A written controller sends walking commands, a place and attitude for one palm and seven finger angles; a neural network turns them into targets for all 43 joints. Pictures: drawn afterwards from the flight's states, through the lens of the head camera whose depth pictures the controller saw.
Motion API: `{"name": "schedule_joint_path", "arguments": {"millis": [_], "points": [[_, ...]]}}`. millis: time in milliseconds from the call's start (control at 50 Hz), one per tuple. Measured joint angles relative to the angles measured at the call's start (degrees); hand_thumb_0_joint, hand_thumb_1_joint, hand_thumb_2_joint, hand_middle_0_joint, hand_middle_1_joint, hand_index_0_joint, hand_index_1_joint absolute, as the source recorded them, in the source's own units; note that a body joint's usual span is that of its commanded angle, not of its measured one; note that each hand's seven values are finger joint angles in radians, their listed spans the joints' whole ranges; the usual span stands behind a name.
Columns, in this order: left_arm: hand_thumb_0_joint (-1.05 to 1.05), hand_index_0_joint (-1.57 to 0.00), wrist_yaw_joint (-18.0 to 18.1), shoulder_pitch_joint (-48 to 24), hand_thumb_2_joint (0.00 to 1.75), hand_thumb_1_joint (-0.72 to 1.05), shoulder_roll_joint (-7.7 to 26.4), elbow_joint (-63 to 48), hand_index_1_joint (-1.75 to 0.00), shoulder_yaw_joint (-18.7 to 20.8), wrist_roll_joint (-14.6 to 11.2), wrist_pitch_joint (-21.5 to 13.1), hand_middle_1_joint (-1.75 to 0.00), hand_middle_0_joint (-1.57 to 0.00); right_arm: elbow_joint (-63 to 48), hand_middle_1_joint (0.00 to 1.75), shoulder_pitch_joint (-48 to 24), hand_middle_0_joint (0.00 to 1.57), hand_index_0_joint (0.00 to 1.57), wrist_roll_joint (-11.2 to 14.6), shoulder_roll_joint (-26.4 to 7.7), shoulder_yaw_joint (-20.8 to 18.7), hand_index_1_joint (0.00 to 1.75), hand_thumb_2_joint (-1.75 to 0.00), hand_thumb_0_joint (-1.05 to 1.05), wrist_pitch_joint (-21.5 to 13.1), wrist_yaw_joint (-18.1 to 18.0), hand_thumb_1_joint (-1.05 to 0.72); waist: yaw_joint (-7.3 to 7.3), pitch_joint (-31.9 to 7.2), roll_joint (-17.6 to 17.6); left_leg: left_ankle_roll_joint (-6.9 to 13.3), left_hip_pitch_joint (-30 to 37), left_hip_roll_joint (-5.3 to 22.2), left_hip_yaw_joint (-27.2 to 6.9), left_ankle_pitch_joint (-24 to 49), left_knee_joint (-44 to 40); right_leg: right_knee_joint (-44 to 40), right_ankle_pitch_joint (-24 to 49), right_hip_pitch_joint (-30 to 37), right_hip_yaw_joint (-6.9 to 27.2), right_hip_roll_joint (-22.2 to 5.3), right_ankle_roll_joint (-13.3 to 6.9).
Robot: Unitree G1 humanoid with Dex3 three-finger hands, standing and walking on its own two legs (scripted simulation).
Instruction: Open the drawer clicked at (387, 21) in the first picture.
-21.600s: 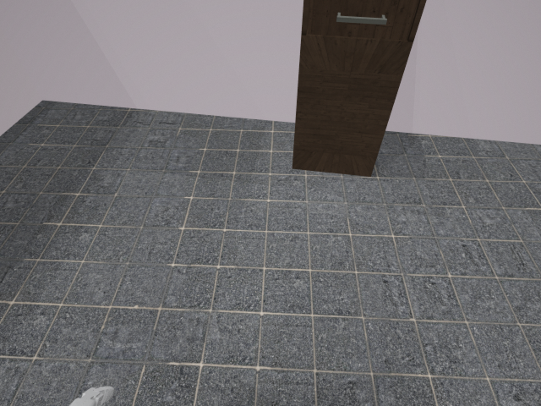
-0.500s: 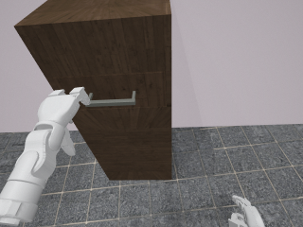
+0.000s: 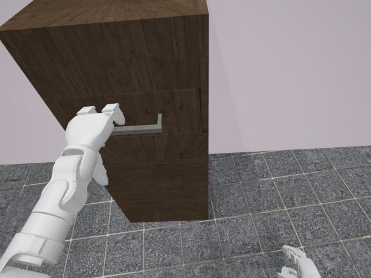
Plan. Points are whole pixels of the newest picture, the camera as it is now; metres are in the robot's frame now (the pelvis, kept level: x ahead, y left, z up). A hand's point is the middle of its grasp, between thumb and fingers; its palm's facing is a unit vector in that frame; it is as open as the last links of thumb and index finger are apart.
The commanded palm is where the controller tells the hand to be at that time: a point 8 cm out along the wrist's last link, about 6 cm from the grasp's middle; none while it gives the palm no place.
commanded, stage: move the hooked fingers above the handle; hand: left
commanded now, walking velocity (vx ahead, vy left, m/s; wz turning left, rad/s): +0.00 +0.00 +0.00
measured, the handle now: (130, 124) +0.49 +0.20 +0.04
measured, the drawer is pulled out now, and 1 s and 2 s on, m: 0.00 0.00 0.00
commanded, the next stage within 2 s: none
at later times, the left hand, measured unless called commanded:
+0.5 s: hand (123, 131) +0.42 +0.19 +0.09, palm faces -0.01 -0.05 -1.00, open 13.9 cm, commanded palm +0.40 +0.21 +0.15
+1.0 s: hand (125, 129) +0.42 +0.19 +0.09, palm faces +0.03 -0.05 -1.00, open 13.8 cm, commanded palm +0.40 +0.21 +0.16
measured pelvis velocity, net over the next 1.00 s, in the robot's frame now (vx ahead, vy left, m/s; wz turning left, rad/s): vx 0.00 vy -0.01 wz -0.02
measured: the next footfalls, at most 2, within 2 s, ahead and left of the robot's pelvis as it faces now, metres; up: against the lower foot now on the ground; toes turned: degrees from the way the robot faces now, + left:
none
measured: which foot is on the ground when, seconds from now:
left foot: down 0.00-1.00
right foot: down 0.00-1.00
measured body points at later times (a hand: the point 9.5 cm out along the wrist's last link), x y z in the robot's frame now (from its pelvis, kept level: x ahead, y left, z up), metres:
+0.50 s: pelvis +0.00 +0.00 +0.00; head +0.03 -0.03 +0.44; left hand +0.41 +0.19 +0.14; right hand +0.13 -0.25 -0.13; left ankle +0.01 +0.10 -0.73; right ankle -0.04 -0.10 -0.73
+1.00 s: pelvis +0.00 -0.01 +0.00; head +0.03 -0.04 +0.45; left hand +0.41 +0.19 +0.15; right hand +0.12 -0.27 -0.13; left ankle +0.01 +0.10 -0.73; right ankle -0.04 -0.10 -0.73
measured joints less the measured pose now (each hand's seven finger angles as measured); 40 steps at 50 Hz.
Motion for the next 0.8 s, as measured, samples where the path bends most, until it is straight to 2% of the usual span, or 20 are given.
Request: {"name": "schedule_joint_path", "arguments": {"millis": [120,200,300,420,540,660,800], "points": [[0.00,-0.32,2.79,-2.45,0.30,-0.49,-1.12,1.47,-1.20,-1.13,1.36,-0.96,-1.20,-0.32,0.23,0.30,-0.25,0.20,0.20,-0.12,0.58,-0.02,0.30,-0.90,0.01,-0.15,0.13,-0.90,-0.02,-0.31,-0.36,0.17,-0.65,-0.15,0.13,-0.41,0.73,0.53,-0.32,-0.55,0.09,-0.15,0.19],[0.00,-0.32,3.99,-6.15,0.30,-0.49,-1.47,6.16,-1.20,-1.79,2.23,1.88,-1.20,-0.32,0.59,0.30,-0.15,0.20,0.20,0.20,0.68,0.21,0.30,-0.90,0.01,0.24,0.27,-0.90,-0.20,-0.43,-0.40,0.20,-1.25,-0.24,0.06,-0.31,0.89,0.75,-0.30,-1.14,-0.02,-0.23,0.24],[0.00,-0.32,2.65,-9.23,0.30,-0.49,-2.04,10.20,-1.20,-3.27,2.28,4.19,-1.20,-0.32,0.66,0.30,0.85,0.20,0.20,0.21,0.64,0.17,0.30,-0.90,0.01,0.81,0.15,-0.90,-0.77,-0.64,-0.30,0.25,-1.87,-0.29,-0.13,-0.11,0.91,0.73,-0.16,-1.68,-0.23,-0.27,0.26],[0.00,-0.32,1.86,-11.83,0.30,-0.49,-2.92,14.33,-1.20,-4.35,2.40,1.07,-1.20,-0.32,1.10,0.30,2.44,0.20,0.20,0.11,0.49,-0.05,0.30,-0.90,0.01,0.85,-0.54,-0.90,-1.74,-0.89,-0.72,0.15,-2.47,-0.11,-0.07,-0.40,1.46,1.24,-0.37,-2.30,-0.18,-0.09,0.12],[0.00,-0.32,4.84,-15.76,0.30,-0.49,-2.92,21.06,-1.20,-2.56,3.67,-2.01,-1.20,-0.32,1.73,0.30,3.81,0.20,0.20,0.07,0.31,-0.41,0.30,-0.90,0.01,0.35,-1.10,-0.90,-2.72,-0.98,-1.21,-0.14,-4.12,0.40,0.43,-0.64,2.21,2.23,-0.47,-4.27,0.28,0.40,-0.19],[0.00,-0.32,6.96,-17.71,0.30,-0.49,-1.20,25.28,-1.20,0.21,4.36,-1.39,-1.20,-0.32,2.18,0.30,6.03,0.20,0.20,-0.03,-0.04,-1.31,0.30,-0.90,0.01,0.16,-1.07,-0.90,-3.39,-1.85,-0.83,-0.43,-5.43,0.96,0.84,-0.78,2.30,2.29,-0.34,-5.76,0.73,0.93,-0.48],[0.00,-0.32,4.22,-14.75,0.30,-0.49,-0.69,23.10,-1.20,0.25,2.63,-0.13,-1.20,-0.32,2.31,0.30,7.83,0.20,0.20,0.47,-0.86,-2.03,0.30,-0.90,0.01,0.96,-0.49,-0.90,-3.43,-2.64,-0.25,-0.56,-4.06,1.19,0.84,-1.07,1.56,1.24,-0.38,-4.30,0.83,1.15,-0.63]]}}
